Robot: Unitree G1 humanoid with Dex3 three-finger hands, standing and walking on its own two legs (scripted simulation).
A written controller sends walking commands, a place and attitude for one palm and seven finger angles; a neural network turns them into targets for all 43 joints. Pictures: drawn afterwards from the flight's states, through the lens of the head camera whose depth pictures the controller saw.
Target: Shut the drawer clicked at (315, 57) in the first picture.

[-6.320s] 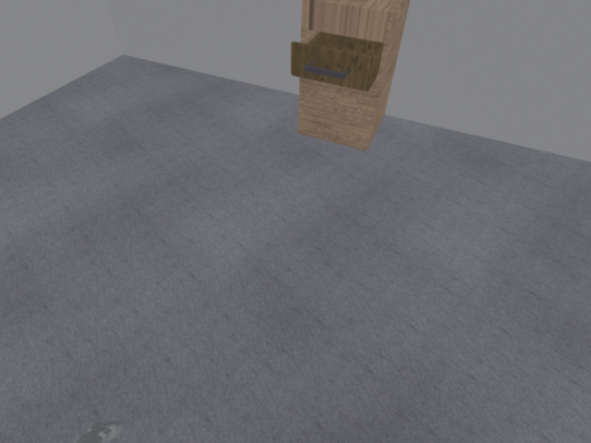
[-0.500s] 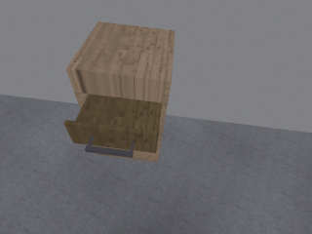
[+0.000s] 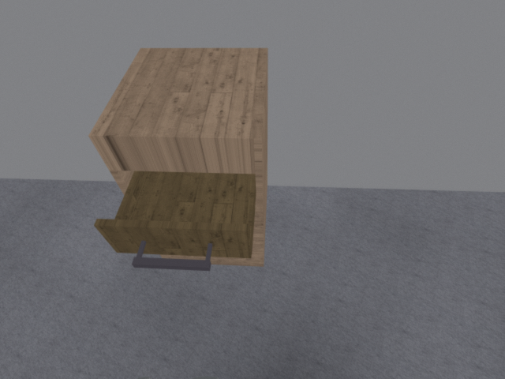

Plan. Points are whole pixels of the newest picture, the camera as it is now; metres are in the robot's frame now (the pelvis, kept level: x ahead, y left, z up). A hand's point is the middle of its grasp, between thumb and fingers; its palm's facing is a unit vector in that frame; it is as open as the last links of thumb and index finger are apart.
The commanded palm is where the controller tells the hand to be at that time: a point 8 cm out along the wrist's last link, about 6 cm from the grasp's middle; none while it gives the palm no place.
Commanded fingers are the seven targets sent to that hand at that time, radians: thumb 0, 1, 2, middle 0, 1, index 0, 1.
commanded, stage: come to a stop and stand still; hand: left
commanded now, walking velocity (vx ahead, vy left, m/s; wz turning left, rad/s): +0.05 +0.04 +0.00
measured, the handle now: (173, 255) +0.42 +0.24 -0.24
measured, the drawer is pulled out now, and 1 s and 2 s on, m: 0.18 0.18 0.18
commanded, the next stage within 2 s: look again from close up in 0.98 s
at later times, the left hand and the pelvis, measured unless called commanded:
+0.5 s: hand out of the picture -0.05 +0.20 -0.17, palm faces +0.00 -0.98 -0.19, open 7.4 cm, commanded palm none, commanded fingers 0.00 0.90 0.90 -0.20 -0.30 -0.20 -0.30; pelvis -0.04 +0.02 +0.01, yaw -2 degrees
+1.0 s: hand out of the picture -0.06 +0.13 -0.17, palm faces +0.06 -0.98 -0.16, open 7.3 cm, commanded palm none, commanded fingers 0.00 0.90 0.90 -0.20 -0.30 -0.20 -0.30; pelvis -0.03 -0.02 +0.01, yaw +0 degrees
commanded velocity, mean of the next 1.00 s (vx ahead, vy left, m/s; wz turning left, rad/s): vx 0.05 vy -0.04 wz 0.00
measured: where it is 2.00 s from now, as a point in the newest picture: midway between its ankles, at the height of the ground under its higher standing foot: outside the picture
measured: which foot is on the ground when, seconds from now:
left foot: up 0.00-0.14, down 0.16-1.00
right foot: down 0.00-0.18, up 0.20-0.52, down 0.54-1.00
